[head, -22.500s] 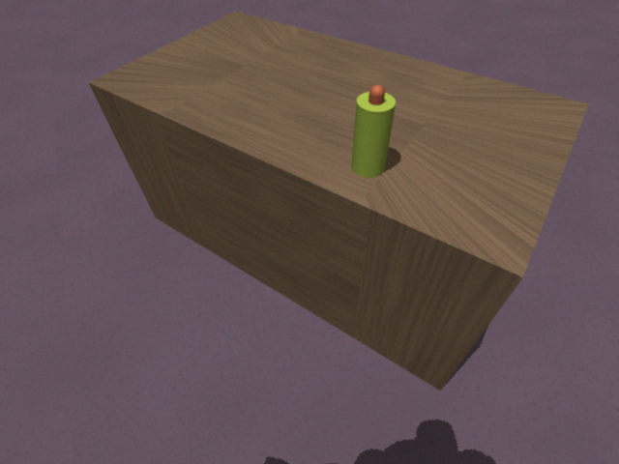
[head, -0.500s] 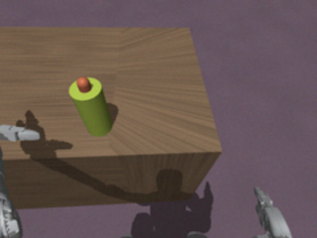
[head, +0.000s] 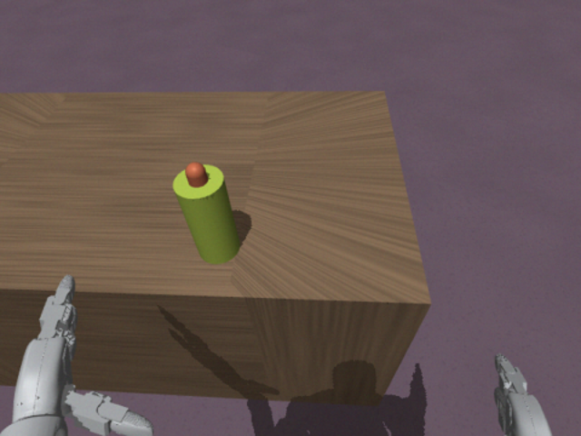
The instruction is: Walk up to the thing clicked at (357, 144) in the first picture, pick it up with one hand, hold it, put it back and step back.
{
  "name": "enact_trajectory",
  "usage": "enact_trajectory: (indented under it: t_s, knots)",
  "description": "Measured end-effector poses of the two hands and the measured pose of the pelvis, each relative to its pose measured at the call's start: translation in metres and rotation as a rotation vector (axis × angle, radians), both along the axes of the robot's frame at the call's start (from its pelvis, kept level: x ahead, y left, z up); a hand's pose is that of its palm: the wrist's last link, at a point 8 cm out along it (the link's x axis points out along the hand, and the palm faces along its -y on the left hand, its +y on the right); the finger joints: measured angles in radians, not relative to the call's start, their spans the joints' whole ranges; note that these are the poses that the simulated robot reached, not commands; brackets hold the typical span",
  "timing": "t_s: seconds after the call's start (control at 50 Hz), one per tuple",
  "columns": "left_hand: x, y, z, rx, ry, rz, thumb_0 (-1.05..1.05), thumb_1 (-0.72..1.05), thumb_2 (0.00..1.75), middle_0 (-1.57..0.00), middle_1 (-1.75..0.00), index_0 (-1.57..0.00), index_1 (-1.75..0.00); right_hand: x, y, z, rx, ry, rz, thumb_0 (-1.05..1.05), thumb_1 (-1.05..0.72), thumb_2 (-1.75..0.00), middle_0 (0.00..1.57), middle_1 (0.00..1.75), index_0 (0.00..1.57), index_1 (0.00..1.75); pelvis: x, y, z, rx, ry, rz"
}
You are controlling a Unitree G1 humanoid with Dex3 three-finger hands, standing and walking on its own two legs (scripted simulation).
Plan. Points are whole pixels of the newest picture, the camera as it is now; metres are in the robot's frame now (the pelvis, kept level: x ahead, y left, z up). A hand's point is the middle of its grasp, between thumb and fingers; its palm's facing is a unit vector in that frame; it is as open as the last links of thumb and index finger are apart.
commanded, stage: sink last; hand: left
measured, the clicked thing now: (208, 211) +0.47 +0.19 +0.02
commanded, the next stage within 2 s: home in 0.38 s
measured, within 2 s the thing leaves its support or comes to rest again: neither
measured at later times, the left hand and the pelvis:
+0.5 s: hand (82, 419) +0.14 +0.26 +0.04, palm faces +0.32 -0.86 -0.40, open 17.4 cm; pelvis -0.03 -0.01 -0.01, yaw +0 degrees
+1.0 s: hand (187, 432) +0.15 +0.17 -0.07, palm faces +0.10 -0.98 -0.19, open 17.3 cm; pelvis -0.02 +0.00 -0.02, yaw -1 degrees
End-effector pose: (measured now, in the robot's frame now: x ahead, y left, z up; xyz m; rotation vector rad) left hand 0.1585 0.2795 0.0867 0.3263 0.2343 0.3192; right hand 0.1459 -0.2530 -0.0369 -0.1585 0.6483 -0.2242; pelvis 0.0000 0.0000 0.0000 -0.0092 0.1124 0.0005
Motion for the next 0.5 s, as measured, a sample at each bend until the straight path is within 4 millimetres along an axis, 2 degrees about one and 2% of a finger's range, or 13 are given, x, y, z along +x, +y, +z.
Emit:
enact_trajectory:
  t_s: [0.1, 0.2, 0.36, 0.5]
  knots:
    - [-0.028, -0.020, 0.000, -0.026, 0.018, -0.025, -0.01, -0.48, 0.01, -0.05, -0.03, -0.05, -0.03, -0.002, -0.007, 0.004, -0.007, -0.057, -0.007, -0.01, 0.54, -0.04, 0.06, 0.05, 0.05, 0.05, -0.007, -0.004, -0.003, 0.005, -0.007, 0.007]
    - [-0.039, -0.023, 0.009, -0.002, -0.022, -0.022, -0.01, -0.48, 0.01, -0.05, -0.03, -0.06, -0.03, -0.008, -0.015, 0.008, -0.022, -0.100, -0.015, -0.01, 0.54, -0.04, 0.06, 0.05, 0.05, 0.05, -0.016, -0.009, -0.006, 0.010, -0.016, 0.011]
    - [-0.044, -0.007, 0.009, 0.049, -0.043, 0.011, -0.01, -0.48, 0.02, -0.05, -0.04, -0.05, -0.04, -0.028, -0.025, 0.004, -0.037, -0.094, -0.030, -0.01, 0.54, -0.04, 0.06, 0.05, 0.05, 0.05, -0.026, -0.014, -0.009, 0.017, -0.015, 0.006]
    - [-0.052, 0.017, -0.022, 0.041, 0.062, 0.092, -0.01, -0.51, 0.03, -0.06, -0.05, -0.06, -0.05, -0.039, -0.027, -0.003, -0.052, -0.048, -0.038, -0.01, 0.52, -0.05, 0.06, 0.05, 0.05, 0.05, -0.030, -0.013, -0.011, 0.019, -0.005, 0.000]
